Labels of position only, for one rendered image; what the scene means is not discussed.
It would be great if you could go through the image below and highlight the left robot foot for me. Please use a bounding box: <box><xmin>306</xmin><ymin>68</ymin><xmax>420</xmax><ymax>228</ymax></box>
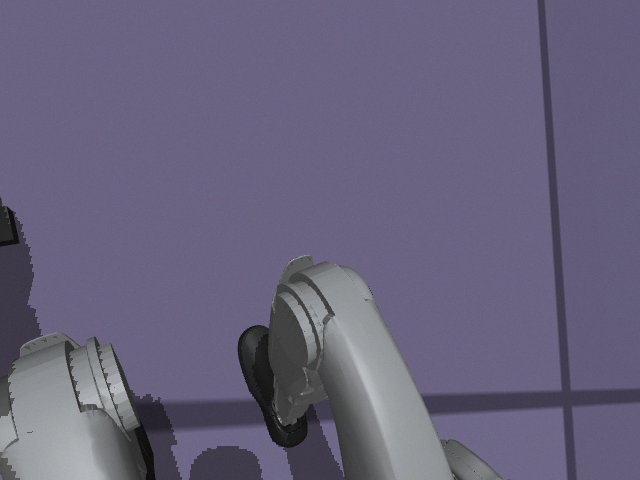
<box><xmin>134</xmin><ymin>418</ymin><xmax>156</xmax><ymax>480</ymax></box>

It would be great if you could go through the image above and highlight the small box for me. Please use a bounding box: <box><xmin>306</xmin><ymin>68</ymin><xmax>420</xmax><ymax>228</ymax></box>
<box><xmin>0</xmin><ymin>206</ymin><xmax>20</xmax><ymax>247</ymax></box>

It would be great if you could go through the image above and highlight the right robot foot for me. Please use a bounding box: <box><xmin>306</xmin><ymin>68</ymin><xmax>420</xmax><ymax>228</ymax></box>
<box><xmin>238</xmin><ymin>325</ymin><xmax>308</xmax><ymax>448</ymax></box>

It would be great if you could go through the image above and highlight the right robot hand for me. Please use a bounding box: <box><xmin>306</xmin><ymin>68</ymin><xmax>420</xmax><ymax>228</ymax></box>
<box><xmin>440</xmin><ymin>439</ymin><xmax>504</xmax><ymax>480</ymax></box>

